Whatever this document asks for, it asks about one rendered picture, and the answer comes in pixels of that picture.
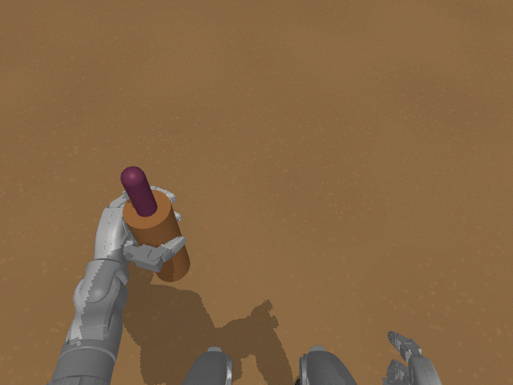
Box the bottle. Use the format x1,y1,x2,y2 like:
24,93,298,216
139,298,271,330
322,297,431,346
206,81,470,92
120,166,190,282

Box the right robot hand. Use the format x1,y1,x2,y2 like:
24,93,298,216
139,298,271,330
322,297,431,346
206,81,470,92
382,331,442,385

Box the left robot arm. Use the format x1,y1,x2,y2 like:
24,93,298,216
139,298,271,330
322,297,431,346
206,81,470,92
46,258,129,385

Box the left robot hand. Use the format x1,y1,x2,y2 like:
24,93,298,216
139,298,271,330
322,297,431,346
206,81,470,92
94,186,186,273

